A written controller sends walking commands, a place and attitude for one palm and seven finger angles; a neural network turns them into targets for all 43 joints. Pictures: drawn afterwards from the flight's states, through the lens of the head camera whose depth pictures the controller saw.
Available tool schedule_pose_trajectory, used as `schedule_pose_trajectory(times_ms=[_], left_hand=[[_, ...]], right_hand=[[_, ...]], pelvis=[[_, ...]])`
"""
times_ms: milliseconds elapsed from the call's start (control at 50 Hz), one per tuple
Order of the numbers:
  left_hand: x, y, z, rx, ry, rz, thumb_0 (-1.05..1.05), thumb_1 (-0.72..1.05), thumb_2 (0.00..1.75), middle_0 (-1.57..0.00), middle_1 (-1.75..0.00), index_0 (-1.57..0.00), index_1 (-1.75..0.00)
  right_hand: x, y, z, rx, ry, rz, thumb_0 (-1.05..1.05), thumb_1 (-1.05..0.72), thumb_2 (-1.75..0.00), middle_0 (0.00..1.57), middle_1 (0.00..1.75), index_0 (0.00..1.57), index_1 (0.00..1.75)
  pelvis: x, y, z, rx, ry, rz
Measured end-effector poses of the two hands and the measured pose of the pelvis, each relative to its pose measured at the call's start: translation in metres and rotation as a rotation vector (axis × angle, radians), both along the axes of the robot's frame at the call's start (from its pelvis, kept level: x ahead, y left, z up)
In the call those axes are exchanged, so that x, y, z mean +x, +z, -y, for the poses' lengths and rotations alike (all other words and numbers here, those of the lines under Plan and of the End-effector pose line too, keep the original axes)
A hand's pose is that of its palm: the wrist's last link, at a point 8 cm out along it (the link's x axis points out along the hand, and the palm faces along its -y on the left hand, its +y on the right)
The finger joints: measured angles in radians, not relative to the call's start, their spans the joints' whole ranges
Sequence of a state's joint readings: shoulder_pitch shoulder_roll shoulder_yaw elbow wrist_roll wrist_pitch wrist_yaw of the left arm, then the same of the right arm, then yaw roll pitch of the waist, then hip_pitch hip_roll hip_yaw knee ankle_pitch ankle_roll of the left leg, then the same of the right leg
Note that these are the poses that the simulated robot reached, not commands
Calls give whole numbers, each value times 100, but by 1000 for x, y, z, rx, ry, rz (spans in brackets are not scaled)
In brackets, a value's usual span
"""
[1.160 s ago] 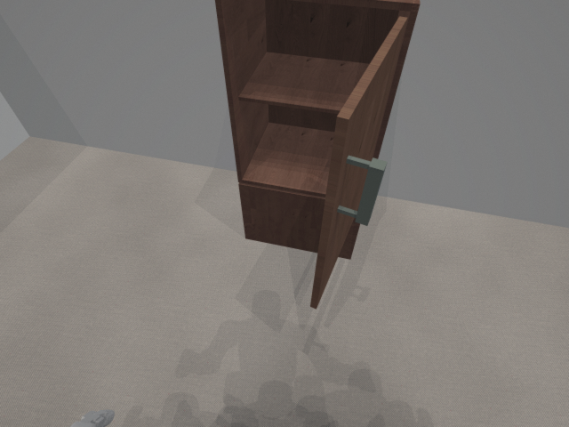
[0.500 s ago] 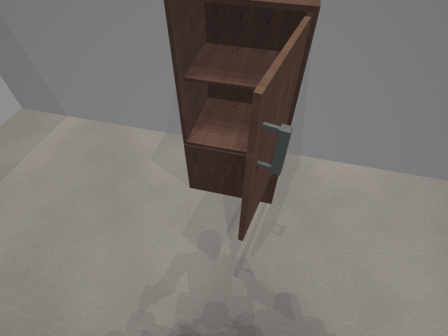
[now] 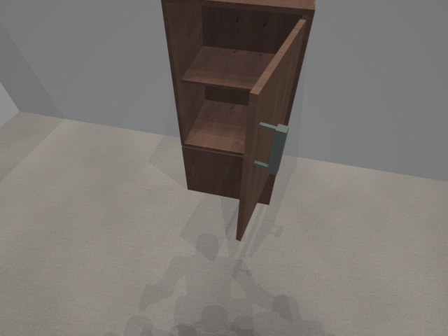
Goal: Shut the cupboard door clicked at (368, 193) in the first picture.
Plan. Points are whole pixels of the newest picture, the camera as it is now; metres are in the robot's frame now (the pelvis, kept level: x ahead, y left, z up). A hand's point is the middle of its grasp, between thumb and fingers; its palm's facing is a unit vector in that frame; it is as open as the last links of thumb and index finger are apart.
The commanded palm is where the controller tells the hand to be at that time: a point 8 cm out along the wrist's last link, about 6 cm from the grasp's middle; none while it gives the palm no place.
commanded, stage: look at it before walking up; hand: left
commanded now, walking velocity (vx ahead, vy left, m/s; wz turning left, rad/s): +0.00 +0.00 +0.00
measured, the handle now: (268, 148) +0.53 -0.08 +0.02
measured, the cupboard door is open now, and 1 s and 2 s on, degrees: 79 79 79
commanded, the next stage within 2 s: walk around to get in front in 0.28 s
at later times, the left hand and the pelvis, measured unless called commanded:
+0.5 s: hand out of the picture +0.07 +0.25 -0.16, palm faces -0.02 -0.94 -0.33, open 7.4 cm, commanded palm none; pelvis +0.00 +0.00 +0.00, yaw -2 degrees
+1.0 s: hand out of the picture +0.06 +0.16 -0.17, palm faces -0.22 -0.95 -0.24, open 7.4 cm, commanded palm none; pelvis -0.02 -0.02 -0.01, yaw -17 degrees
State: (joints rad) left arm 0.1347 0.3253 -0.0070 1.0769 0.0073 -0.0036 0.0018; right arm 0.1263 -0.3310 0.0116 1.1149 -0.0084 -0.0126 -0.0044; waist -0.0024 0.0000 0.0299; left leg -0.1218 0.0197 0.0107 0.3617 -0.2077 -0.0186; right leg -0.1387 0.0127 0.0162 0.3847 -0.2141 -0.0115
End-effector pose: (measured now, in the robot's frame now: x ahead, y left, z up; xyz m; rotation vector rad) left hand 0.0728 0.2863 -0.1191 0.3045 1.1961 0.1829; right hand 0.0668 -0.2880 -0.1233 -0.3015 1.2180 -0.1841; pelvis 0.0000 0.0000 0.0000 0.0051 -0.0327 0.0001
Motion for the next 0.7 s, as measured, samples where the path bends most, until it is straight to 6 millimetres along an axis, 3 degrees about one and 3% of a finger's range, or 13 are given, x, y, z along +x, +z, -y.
schedule_pose_trajectory(times_ms=[500, 600, 700], left_hand=[[-5, -3, -5, 8, 10, -32, 1, 91, 89, -21, -30, -20, -30], [-8, -14, 8, -16, -23, -70, 1, 91, 89, -20, -30, -20, -30], [-9, -24, 30, -40, -66, -100, 1, 91, 89, -20, -30, -20, -30]], right_hand=[[9, 1, -5, -5, -13, 22, 0, -91, -90, 20, 30, 20, 30], [-3, -8, -17, 26, -72, 46, 0, -91, -90, 20, 30, 20, 30], [-28, -26, -22, 76, -143, 45, 0, -91, -90, 20, 30, 20, 30]], pelvis=[[3, -1, -4, 0, -28, -3], [-3, -8, -4, 7, -83, -10], [-12, -17, 4, 33, -153, -4]])
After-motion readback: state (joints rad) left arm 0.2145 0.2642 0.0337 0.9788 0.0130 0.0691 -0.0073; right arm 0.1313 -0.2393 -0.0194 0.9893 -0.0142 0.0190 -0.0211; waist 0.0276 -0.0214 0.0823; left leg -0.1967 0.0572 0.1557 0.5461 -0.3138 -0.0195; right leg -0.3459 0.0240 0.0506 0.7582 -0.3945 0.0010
